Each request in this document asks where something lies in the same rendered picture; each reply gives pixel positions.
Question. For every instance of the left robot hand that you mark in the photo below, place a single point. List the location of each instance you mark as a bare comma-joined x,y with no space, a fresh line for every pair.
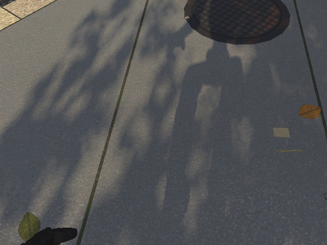
50,236

